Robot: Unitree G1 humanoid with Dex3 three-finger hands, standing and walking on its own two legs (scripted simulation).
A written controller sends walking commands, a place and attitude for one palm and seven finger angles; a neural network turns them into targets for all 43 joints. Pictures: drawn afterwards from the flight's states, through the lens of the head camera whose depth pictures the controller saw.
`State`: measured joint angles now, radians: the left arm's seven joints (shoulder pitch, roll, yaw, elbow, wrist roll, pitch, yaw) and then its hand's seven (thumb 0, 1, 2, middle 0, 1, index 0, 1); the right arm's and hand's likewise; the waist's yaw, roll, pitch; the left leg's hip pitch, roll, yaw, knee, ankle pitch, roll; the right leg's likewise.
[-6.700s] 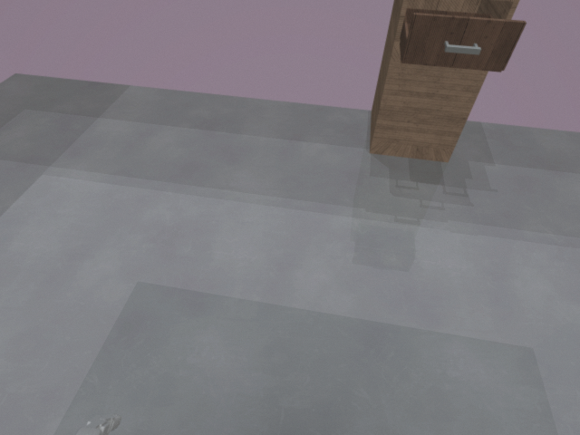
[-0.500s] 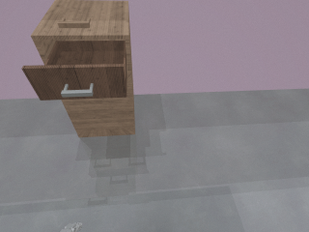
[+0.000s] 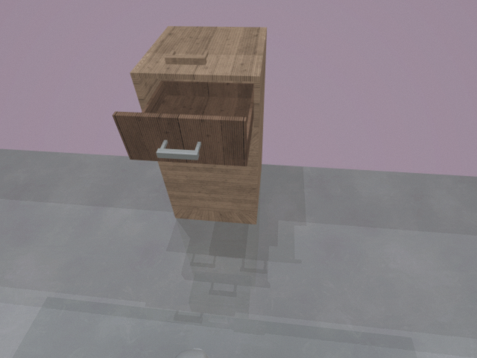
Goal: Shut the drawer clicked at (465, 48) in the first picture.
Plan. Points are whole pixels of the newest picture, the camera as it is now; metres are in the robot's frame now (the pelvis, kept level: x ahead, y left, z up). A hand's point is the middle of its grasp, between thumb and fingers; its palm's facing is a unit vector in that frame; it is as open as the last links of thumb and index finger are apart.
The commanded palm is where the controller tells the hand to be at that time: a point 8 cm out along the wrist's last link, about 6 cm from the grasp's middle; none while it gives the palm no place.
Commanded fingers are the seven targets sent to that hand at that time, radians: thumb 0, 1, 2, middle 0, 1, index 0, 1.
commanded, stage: take the last steps up to it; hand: left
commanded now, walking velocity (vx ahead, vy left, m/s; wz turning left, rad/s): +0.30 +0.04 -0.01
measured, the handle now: (179, 149) +0.67 +0.25 -0.07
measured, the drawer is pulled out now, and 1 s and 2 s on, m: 0.22 0.22 0.22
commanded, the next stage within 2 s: come to a stop and stand still in 0.72 s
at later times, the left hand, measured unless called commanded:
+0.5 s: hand (118, 333) +0.20 +0.29 -0.18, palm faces +0.04 -0.98 -0.19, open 7.4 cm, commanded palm none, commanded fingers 0.00 0.90 0.90 -0.20 -0.30 -0.20 -0.30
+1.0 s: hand (178, 259) +0.37 +0.20 -0.17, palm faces -0.06 -0.96 -0.26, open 7.2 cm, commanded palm none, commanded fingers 0.00 0.90 0.90 -0.20 -0.30 -0.20 -0.30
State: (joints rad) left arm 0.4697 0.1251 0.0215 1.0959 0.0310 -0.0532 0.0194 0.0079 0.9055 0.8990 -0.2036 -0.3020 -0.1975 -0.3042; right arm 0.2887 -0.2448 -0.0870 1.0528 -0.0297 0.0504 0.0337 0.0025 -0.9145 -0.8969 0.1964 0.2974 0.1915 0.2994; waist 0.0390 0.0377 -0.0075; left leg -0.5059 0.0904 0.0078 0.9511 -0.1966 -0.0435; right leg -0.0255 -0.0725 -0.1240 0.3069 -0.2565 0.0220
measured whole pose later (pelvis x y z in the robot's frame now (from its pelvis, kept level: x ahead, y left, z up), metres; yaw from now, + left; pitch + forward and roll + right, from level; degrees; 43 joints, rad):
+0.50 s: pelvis +0.14 +0.10 -0.01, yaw -3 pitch -2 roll +1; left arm 0.24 0.20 0.07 1.05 0.03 0.00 0.00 0.01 0.91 0.90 -0.20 -0.30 -0.19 -0.30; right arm 0.36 -0.13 -0.03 1.09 -0.01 -0.08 -0.03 -0.02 -0.94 -0.90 0.20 0.30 0.20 0.30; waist 0.01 -0.05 -0.01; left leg -0.01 -0.05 0.18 0.30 -0.27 0.07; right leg -0.60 -0.07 -0.04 1.14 -0.18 0.02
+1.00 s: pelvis +0.28 +0.02 -0.01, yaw -5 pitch -1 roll +1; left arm 0.16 0.15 0.03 1.04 0.02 -0.04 0.04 -0.02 0.95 0.90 -0.21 -0.30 -0.20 -0.30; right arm 0.30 -0.16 -0.05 1.09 0.00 0.02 -0.04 0.00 -0.91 -0.90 0.20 0.30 0.19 0.30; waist -0.03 0.05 0.08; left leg -0.41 0.06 0.02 1.02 -0.44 -0.03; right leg -0.29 0.01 -0.14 0.49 -0.19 -0.10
